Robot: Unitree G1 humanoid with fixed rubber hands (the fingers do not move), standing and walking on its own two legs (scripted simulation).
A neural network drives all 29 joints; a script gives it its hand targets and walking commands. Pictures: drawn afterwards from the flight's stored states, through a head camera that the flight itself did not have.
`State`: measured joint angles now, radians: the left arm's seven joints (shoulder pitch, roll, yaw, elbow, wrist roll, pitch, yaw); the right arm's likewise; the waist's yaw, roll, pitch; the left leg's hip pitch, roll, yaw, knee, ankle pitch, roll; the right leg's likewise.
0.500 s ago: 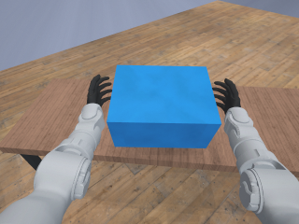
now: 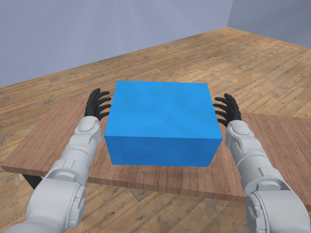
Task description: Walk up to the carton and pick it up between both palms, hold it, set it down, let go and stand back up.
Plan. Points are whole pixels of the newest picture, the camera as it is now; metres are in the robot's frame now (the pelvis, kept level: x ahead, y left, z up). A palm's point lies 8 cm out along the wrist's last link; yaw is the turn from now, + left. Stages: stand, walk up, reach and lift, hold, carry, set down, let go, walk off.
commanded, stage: reach and lift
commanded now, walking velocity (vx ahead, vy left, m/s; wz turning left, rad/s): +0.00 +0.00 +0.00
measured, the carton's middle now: (161, 122) +0.46 +0.00 +0.08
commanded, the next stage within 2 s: hold in 0.86 s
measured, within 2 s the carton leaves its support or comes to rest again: neither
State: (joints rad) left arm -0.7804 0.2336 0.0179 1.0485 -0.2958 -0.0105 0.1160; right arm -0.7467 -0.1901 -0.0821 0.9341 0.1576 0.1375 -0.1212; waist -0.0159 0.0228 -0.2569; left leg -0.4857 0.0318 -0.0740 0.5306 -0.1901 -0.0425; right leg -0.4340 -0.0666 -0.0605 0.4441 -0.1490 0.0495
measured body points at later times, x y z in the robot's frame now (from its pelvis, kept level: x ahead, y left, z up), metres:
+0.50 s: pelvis -0.01 -0.01 +0.01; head -0.08 -0.01 +0.45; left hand +0.40 +0.18 +0.19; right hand +0.39 -0.21 +0.19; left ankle +0.04 +0.14 -0.73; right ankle +0.04 -0.16 -0.73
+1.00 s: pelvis +0.00 -0.01 +0.01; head -0.07 +0.00 +0.45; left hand +0.40 +0.20 +0.20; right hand +0.40 -0.19 +0.21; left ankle +0.04 +0.14 -0.73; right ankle +0.04 -0.16 -0.73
